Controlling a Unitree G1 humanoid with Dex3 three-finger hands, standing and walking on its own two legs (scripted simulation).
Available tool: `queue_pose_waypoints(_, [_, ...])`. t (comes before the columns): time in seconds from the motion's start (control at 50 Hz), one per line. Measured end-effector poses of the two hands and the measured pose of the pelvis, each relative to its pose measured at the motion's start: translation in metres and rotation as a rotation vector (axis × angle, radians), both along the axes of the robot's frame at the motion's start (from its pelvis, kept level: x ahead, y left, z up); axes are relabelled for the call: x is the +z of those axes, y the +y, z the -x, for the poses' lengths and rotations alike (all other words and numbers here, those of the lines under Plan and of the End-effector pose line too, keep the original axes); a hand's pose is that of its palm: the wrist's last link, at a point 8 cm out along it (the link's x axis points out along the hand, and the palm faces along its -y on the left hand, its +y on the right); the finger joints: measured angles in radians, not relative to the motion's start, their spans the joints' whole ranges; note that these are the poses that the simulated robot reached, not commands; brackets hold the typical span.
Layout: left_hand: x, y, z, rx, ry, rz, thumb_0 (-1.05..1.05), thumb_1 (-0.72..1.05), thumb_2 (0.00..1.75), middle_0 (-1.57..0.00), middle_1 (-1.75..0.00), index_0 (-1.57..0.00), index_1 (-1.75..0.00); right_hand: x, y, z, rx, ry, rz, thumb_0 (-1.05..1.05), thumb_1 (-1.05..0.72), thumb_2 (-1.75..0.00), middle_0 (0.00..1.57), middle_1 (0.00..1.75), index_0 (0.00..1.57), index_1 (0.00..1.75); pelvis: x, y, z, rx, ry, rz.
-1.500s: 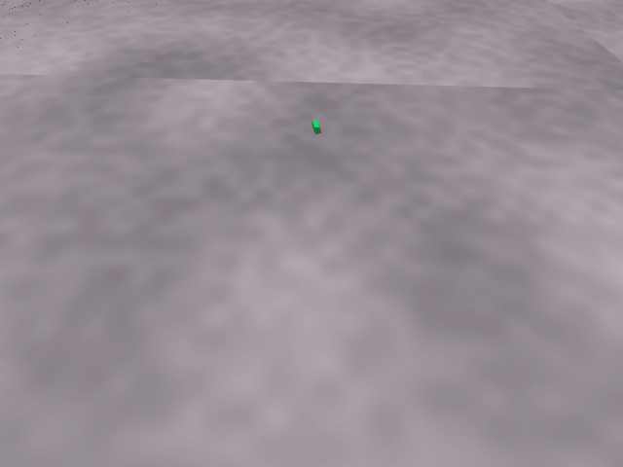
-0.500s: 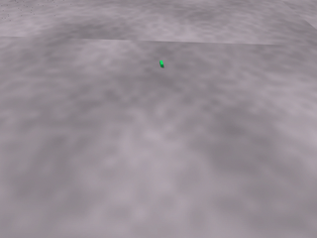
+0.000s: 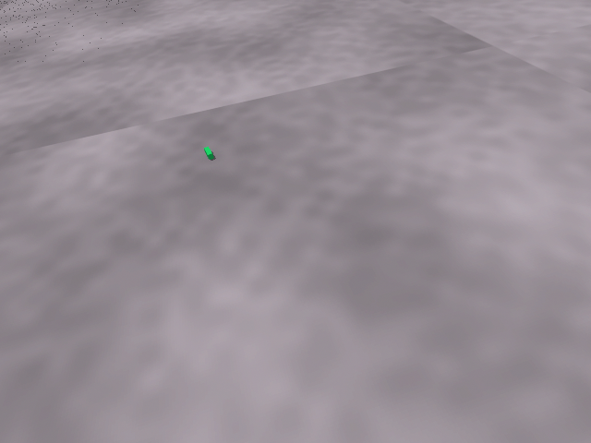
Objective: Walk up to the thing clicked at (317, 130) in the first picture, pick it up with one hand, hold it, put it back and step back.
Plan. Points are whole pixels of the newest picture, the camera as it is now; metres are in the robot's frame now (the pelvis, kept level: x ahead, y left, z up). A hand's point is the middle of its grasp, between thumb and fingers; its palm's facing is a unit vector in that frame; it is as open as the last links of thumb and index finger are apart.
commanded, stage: walk up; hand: left
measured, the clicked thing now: (208, 153) +1.93 +0.62 -0.72
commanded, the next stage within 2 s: none
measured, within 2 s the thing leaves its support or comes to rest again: neither
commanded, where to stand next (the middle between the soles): +1.51 +0.86 m, yaw -65 degrees
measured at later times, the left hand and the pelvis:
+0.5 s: hand (122, 293) +0.47 +0.39 -0.12, palm faces -0.34 -0.77 -0.53, open 7.4 cm; pelvis +0.30 +0.11 +0.01, yaw -17 degrees
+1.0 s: hand (161, 189) +0.77 +0.37 -0.09, palm faces -0.45 -0.69 -0.57, open 7.4 cm; pelvis +0.57 +0.14 +0.01, yaw -30 degrees
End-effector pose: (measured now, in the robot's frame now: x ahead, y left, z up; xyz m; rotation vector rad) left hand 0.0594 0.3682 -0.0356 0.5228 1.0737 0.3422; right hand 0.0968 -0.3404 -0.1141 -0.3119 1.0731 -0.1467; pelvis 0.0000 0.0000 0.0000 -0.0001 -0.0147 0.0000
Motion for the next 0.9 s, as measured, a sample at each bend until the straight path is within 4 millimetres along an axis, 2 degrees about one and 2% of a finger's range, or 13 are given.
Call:
queue_pose_waypoints(0.06, [0.004,-0.006,-0.015,-0.002,0.024,-0.005,0.0,0.9,0.9,-0.2,-0.3,-0.2,-0.3,0.008,0.007,-0.036,0.004,-0.025,-0.023,0.01,-0.91,-0.9,0.2,0.29,0.2,0.3,0.008,0.003,-0.026,-0.032,-0.008,0.023])
queue_pose_waypoints(0.14, [0.006,-0.012,-0.036,-0.021,0.112,0.028,0.0,0.9,0.9,-0.2,-0.3,-0.21,-0.3,0.031,0.026,-0.095,0.017,-0.128,-0.059,0.01,-0.91,-0.9,0.2,0.29,0.2,0.3,0.024,0.014,-0.066,-0.098,-0.018,0.024])
queue_pose_waypoints(0.2, [0.004,-0.008,-0.065,-0.056,0.17,0.054,0.0,0.9,0.9,-0.21,-0.3,-0.21,-0.3,0.045,0.04,-0.133,0.01,-0.173,-0.073,0.01,-0.91,-0.9,0.2,0.29,0.2,0.3,0.029,0.027,-0.102,-0.148,-0.009,0.019])
queue_pose_waypoints(0.24, [0.001,0.0,-0.093,-0.086,0.193,0.06,0.01,0.9,0.9,-0.21,-0.3,-0.21,-0.3,0.05,0.046,-0.156,-0.004,-0.179,-0.064,0.01,-0.91,-0.9,0.2,0.29,0.2,0.3,0.029,0.037,-0.129,-0.179,0.001,0.021])
queue_pose_waypoints(0.32, [-0.014,0.029,-0.171,-0.154,0.209,0.046,0.01,0.89,0.9,-0.21,-0.3,-0.21,-0.3,0.049,0.056,-0.198,-0.057,-0.17,-0.021,0.01,-0.91,-0.9,0.2,0.3,0.2,0.3,0.017,0.062,-0.188,-0.223,0.019,0.039])
queue_pose_waypoints(0.38, [-0.036,0.06,-0.249,-0.216,0.207,0.014,0.01,0.89,0.9,-0.21,-0.3,-0.21,-0.3,0.042,0.065,-0.223,-0.12,-0.172,0.034,0.01,-0.91,-0.9,0.2,0.3,0.2,0.3,-0.003,0.085,-0.238,-0.254,0.026,0.038])
queue_pose_waypoints(0.42, [-0.046,0.072,-0.309,-0.256,0.187,-0.01,0.01,0.89,0.9,-0.21,-0.3,-0.21,-0.3,0.037,0.076,-0.225,-0.181,-0.16,0.066,0.01,-0.91,-0.9,0.2,0.3,0.2,0.3,-0.009,0.097,-0.259,-0.261,0.015,0.012])
queue_pose_waypoints(0.52, [-0.03,0.051,-0.444,-0.411,0.069,0.025,0.01,0.9,0.9,-0.2,-0.3,-0.21,-0.3,0.04,0.108,-0.202,-0.347,-0.022,0.04,0.0,-0.91,-0.9,0.2,0.29,0.2,0.3,0.011,0.111,-0.31,-0.314,0.024,-0.013])
queue_pose_waypoints(0.66, [-0.001,0.014,-0.589,-0.573,0.015,0.012,0.0,0.9,0.9,-0.2,-0.3,-0.21,-0.3,0.034,0.14,-0.188,-0.514,0.081,0.011,0.01,-0.91,-0.9,0.2,0.3,0.2,0.3,0.023,0.118,-0.395,-0.391,0.027,-0.034])
queue_pose_waypoints(0.72, [0.004,-0.006,-0.641,-0.614,-0.03,0.01,0.0,0.9,0.9,-0.2,-0.3,-0.21,-0.3,0.02,0.149,-0.197,-0.569,0.118,-0.016,0.01,-0.91,-0.9,0.2,0.3,0.2,0.3,0.017,0.116,-0.431,-0.419,0.02,-0.031])
queue_pose_waypoints(0.78, [-0.001,-0.014,-0.679,-0.627,-0.103,0.0,0.0,0.9,0.9,-0.2,-0.3,-0.21,-0.3,0.0,0.153,-0.226,-0.578,0.132,-0.036,0.01,-0.91,-0.9,0.2,0.3,0.2,0.3,0.003,0.111,-0.46,-0.446,0.013,-0.007])
queue_pose_waypoints(0.84, [-0.003,-0.011,-0.697,-0.599,-0.116,0.007,0.0,0.9,0.9,-0.21,-0.3,-0.21,-0.3,-0.007,0.158,-0.271,-0.557,0.116,-0.055,0.01,-0.91,-0.9,0.2,0.29,0.2,0.3,0.002,0.115,-0.487,-0.459,0.012,0.021])
queue_pose_waypoints(0.9, [-0.002,0.002,-0.705,-0.584,-0.069,0.003,0.0,0.9,0.9,-0.21,-0.3,-0.21,-0.3,-0.003,0.159,-0.323,-0.534,0.055,-0.065,0.01,-0.91,-0.9,0.2,0.29,0.2,0.3,0.008,0.123,-0.516,-0.481,0.01,0.036])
